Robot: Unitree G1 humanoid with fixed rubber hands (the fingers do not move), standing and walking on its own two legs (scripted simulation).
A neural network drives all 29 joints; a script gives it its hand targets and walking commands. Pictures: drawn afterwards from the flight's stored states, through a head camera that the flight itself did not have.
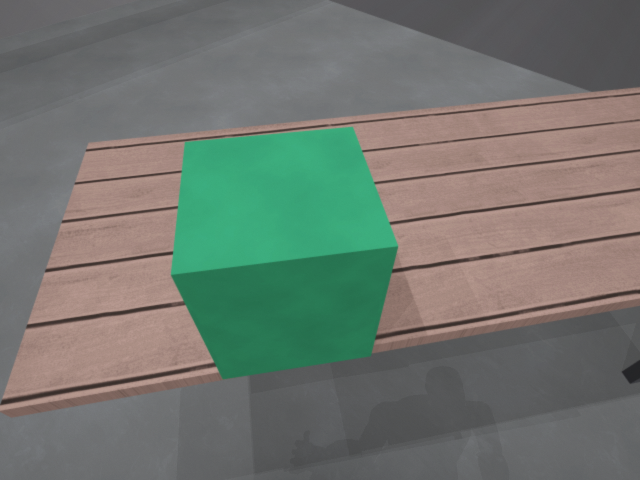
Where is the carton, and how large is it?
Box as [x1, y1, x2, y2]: [171, 127, 397, 378]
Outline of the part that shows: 352,127 185,142 171,275 222,378 370,355 397,249 397,244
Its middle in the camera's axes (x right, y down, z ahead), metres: -0.05 +0.03 +0.52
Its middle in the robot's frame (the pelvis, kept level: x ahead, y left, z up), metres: +0.38 +0.06 +0.06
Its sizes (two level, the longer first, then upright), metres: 0.210 0.200 0.250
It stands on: a table, 0.70 m high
